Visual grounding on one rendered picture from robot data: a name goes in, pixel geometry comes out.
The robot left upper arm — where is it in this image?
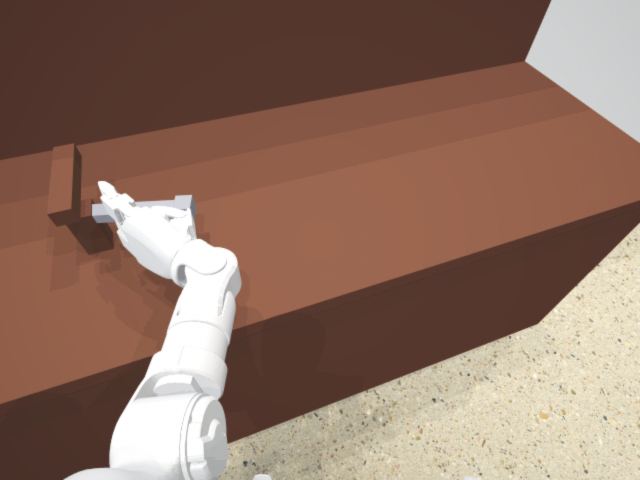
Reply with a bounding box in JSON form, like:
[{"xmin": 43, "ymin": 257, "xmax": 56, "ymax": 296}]
[{"xmin": 64, "ymin": 392, "xmax": 229, "ymax": 480}]

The robot left hand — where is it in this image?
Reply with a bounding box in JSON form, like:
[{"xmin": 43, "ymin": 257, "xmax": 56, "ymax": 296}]
[{"xmin": 98, "ymin": 181, "xmax": 197, "ymax": 279}]

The counter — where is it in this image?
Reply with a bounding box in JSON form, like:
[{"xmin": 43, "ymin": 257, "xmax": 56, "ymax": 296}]
[{"xmin": 0, "ymin": 0, "xmax": 640, "ymax": 480}]

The tap lever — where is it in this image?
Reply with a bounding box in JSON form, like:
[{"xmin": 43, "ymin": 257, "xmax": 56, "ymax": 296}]
[{"xmin": 92, "ymin": 195, "xmax": 196, "ymax": 223}]

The left robot forearm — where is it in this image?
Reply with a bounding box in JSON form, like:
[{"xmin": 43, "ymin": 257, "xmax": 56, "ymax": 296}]
[{"xmin": 109, "ymin": 239, "xmax": 242, "ymax": 468}]

